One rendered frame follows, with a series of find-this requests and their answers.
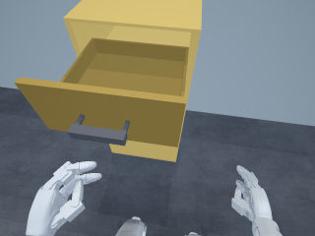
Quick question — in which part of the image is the cabinet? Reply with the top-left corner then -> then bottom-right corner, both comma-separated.
63,0 -> 203,162

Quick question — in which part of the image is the drawer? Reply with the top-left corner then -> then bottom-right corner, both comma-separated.
15,37 -> 189,148

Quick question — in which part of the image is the handle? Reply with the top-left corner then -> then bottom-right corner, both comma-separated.
67,114 -> 130,147

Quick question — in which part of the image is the right robot hand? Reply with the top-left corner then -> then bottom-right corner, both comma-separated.
231,165 -> 273,223

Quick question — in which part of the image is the left robot hand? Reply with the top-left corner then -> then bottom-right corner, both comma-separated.
26,161 -> 102,236

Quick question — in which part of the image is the left robot thigh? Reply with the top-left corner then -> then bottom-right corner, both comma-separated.
115,219 -> 147,236

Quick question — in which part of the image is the robot right forearm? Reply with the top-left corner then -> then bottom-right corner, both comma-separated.
251,217 -> 283,236

